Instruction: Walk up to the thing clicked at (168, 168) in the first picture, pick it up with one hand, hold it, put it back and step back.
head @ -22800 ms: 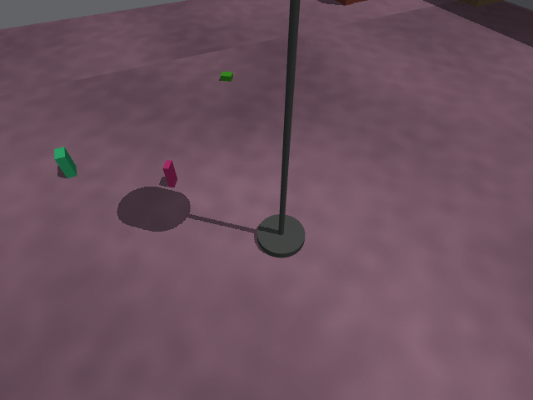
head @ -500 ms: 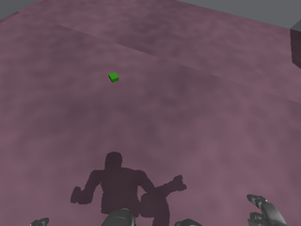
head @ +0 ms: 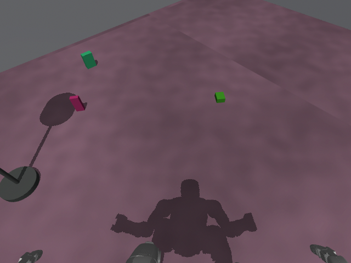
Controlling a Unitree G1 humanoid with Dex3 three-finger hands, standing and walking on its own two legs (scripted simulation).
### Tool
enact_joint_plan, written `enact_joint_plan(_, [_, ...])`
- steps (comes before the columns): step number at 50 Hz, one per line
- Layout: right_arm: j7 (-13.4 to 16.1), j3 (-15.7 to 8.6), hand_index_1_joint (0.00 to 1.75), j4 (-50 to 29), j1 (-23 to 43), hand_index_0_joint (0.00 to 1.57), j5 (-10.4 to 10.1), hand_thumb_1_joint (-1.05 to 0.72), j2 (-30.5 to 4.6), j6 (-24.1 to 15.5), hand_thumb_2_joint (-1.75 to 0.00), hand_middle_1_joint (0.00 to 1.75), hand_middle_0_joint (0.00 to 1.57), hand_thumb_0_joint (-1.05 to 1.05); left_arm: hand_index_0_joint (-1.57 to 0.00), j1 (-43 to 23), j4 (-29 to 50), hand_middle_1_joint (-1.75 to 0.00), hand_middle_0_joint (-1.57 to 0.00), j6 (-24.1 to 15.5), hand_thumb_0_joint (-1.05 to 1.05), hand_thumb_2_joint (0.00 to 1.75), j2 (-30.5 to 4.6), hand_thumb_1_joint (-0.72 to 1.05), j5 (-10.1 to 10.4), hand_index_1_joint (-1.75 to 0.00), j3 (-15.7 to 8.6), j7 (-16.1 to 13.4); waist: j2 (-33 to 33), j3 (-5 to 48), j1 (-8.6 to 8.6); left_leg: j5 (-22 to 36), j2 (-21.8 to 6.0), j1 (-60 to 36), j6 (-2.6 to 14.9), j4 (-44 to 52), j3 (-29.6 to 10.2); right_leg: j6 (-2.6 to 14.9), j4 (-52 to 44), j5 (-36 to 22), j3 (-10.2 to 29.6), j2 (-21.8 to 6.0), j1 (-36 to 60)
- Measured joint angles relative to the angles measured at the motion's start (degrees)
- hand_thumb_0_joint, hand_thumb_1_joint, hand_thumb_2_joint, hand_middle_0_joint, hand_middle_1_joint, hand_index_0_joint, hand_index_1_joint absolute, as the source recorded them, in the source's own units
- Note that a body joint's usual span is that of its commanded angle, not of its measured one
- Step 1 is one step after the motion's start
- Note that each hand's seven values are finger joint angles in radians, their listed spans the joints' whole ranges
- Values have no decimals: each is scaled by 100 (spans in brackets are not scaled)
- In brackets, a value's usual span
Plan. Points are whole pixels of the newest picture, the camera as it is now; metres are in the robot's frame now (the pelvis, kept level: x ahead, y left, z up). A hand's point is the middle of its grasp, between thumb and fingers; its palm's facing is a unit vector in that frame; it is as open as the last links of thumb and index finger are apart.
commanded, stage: walk up
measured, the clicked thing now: (77, 103) +1.25 +0.86 -0.69
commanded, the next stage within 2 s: stand in 1.92 s
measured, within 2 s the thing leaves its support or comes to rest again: neither
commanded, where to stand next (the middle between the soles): +0.11 +0.01 m, yaw +30 degrees
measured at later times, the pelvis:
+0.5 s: pelvis +0.02 -0.02 -0.03, yaw +16 degrees
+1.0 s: pelvis +0.02 -0.04 -0.01, yaw +28 degrees
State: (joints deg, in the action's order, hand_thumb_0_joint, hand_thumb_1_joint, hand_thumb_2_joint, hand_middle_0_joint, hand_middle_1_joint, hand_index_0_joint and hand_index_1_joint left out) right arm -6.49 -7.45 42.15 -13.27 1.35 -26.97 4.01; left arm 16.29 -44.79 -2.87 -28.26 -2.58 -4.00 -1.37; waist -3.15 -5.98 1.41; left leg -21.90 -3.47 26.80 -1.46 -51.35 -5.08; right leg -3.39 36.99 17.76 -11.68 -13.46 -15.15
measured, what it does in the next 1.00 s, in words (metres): steps on the spot, turning left: left foot, then right foot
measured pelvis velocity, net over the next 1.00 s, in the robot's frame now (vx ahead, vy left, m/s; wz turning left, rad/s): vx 0.02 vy -0.04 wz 0.48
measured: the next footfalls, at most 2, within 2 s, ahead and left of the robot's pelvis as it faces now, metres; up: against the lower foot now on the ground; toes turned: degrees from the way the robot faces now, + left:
left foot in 0.06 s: +0.08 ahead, +0.19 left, +0.00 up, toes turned +2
right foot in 0.50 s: +0.15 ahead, -0.14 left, +0.00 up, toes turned +27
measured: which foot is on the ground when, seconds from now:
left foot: up 0.00-0.04, down 0.06-0.52, up 0.54-0.86, down 0.88-1.00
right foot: down 0.00-0.06, up 0.08-0.48, down 0.50-1.00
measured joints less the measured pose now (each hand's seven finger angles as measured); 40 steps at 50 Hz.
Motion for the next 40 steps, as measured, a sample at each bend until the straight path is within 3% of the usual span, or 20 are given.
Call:
enact_joint_plan(2, [67,30,30,134,-50,20,-74,-90,27,-86,-89,30,20,0,-21,-23,18,-30,-21,73,0,90,-109,90,-36,-31,-28,105,170,55,82,58,-35,-364,-12,671,173,34,322,209,-46,-233,-84])
enact_joint_plan(4, [193,55,30,262,-66,20,-90,-90,111,-236,-89,30,20,0,-21,-77,-1,-30,-21,184,0,90,-231,90,-16,-31,-85,173,522,4,141,275,230,-553,-107,856,313,269,1059,764,258,-496,-348])
enact_joint_plan(5, [263,94,30,293,-70,20,-73,-90,168,-297,-89,30,20,0,-21,-120,-51,-30,-20,265,0,90,-242,90,19,-31,-112,181,657,-46,169,194,333,-521,-100,683,347,322,1565,1083,542,-397,-542])
enact_joint_plan(7, [357,223,30,348,-154,20,-84,-90,257,-383,-89,30,20,0,-21,-205,-185,-30,-20,391,0,90,-191,90,70,-30,-62,195,696,-12,80,102,391,-429,-11,521,167,366,2329,1300,820,130,-865])
enact_joint_plan(10, [492,409,30,430,-298,20,-86,-90,404,-442,-89,30,21,0,-20,-306,-235,-30,-20,384,1,90,-127,90,146,-30,20,260,867,2,-16,237,534,-475,94,754,-88,407,2603,1044,945,580,-1232])
enact_joint_plan(18, [838,481,30,302,-513,21,-19,-90,359,-627,-89,30,21,0,-21,-323,-134,-30,-20,584,0,90,199,90,95,-30,17,339,856,-152,-57,169,697,-326,-41,550,-589,460,2347,760,1117,889,-1571])
enact_joint_plan(24, [950,488,30,100,-361,21,34,-90,258,-575,-89,30,21,0,-21,-442,-45,-30,-20,567,0,90,210,90,137,-30,-83,306,675,-200,-34,-8,708,183,-176,63,-1030,527,1671,855,1234,1122,-1153])
enact_joint_plan(25, [950,484,30,84,-288,21,18,-90,206,-551,-89,30,21,0,-21,-487,-58,-30,-20,520,0,90,258,90,139,-30,-101,282,547,-246,-8,-51,647,245,-190,-48,-1134,424,1498,837,1167,1211,-1050])
enact_joint_plan(27, [980,454,30,127,-111,21,-45,-90,138,-470,-89,30,21,0,-21,-535,-49,-30,-20,421,0,90,407,91,105,-30,-60,248,215,-382,-10,-28,569,325,35,-368,-1352,363,1432,781,892,1361,-912])
enact_joint_plan(30, [1041,514,30,274,27,20,-45,-90,291,-450,-89,30,21,0,-21,-480,-82,-30,-20,380,0,90,429,90,94,-30,37,270,496,-330,73,-884,746,568,147,-1329,-464,437,1322,738,927,1028,-771])
enact_joint_plan(32, [964,533,30,297,27,20,-49,-90,226,-509,-89,30,21,0,-21,-475,-137,-30,-20,356,0,90,555,90,96,-30,76,255,488,-293,73,-824,716,628,235,-1634,-44,437,961,570,843,850,-552])
enact_joint_plan(35, [830,470,30,326,69,20,-57,-90,96,-536,-89,30,21,0,-21,-327,-141,-30,-21,194,0,90,660,90,63,-30,138,243,359,-215,148,-458,609,536,313,-1366,192,435,537,339,770,773,-395])
enact_joint_plan(40, [691,419,30,499,113,20,-54,-90,127,-519,-89,30,20,0,-21,16,-110,-30,-21,117,0,90,496,90,44,-31,106,265,239,-127,213,-311,424,6,232,-30,351,453,333,270,519,768,-223])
